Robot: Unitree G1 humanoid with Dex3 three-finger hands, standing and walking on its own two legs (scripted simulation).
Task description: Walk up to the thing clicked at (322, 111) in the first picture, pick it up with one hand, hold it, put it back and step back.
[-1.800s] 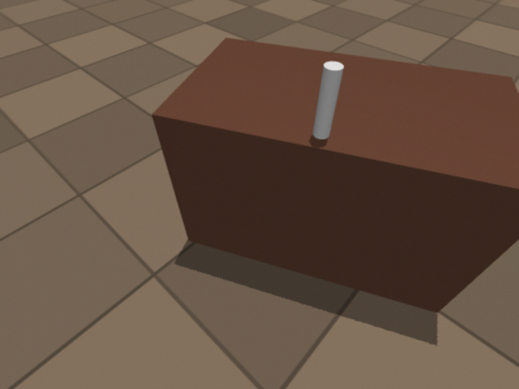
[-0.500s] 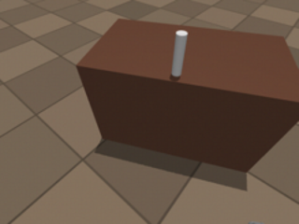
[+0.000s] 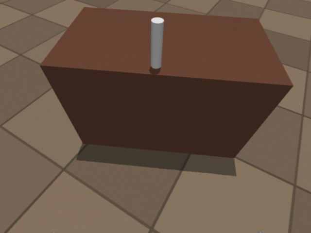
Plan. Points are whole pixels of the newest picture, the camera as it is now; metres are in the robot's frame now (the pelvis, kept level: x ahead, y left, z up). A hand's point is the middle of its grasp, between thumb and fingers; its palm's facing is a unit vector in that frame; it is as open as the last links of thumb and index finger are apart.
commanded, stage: walk up
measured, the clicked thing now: (156, 45) +0.80 -0.03 +0.04
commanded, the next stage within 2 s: stand in 1.20 s
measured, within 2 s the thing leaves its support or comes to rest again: neither
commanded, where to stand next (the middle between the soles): +0.03 +0.00 m, yaw -3 degrees
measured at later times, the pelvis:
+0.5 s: pelvis +0.00 +0.00 +0.01, yaw -3 degrees
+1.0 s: pelvis +0.00 -0.01 +0.01, yaw -4 degrees
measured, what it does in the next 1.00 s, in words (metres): stands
